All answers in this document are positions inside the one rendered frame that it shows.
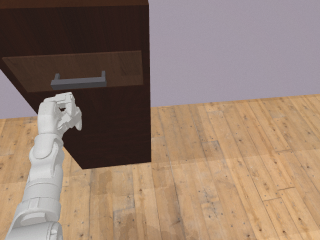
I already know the drawer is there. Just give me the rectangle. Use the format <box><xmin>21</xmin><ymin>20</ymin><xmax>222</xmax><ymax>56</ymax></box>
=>
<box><xmin>2</xmin><ymin>50</ymin><xmax>143</xmax><ymax>92</ymax></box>

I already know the cabinet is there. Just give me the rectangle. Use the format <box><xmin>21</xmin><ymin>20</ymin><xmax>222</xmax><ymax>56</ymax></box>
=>
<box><xmin>0</xmin><ymin>0</ymin><xmax>152</xmax><ymax>170</ymax></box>

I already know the left robot forearm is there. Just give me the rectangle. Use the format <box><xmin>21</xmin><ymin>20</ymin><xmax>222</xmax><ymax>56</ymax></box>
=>
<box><xmin>4</xmin><ymin>133</ymin><xmax>65</xmax><ymax>240</ymax></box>

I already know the handle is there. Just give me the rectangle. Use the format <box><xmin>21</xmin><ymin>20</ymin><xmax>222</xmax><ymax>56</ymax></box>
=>
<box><xmin>50</xmin><ymin>70</ymin><xmax>107</xmax><ymax>90</ymax></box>

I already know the robot left upper arm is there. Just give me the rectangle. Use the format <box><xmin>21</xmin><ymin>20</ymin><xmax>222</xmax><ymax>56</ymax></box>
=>
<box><xmin>6</xmin><ymin>221</ymin><xmax>64</xmax><ymax>240</ymax></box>

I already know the robot left hand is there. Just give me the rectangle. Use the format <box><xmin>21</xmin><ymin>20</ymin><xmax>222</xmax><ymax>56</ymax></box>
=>
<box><xmin>37</xmin><ymin>92</ymin><xmax>82</xmax><ymax>139</ymax></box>

